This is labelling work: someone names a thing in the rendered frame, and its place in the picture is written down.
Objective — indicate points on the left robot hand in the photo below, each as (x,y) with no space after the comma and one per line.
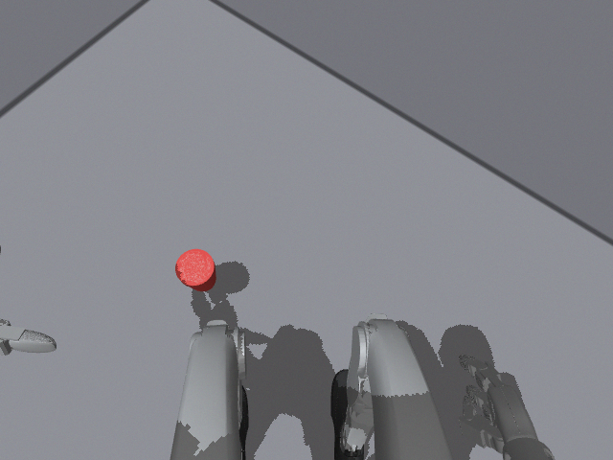
(15,338)

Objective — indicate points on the right robot arm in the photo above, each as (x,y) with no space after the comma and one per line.
(526,449)

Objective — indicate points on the cup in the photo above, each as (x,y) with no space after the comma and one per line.
(196,269)

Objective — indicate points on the right robot foot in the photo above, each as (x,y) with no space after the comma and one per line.
(338,409)

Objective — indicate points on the right robot hand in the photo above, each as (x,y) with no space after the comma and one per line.
(506,417)

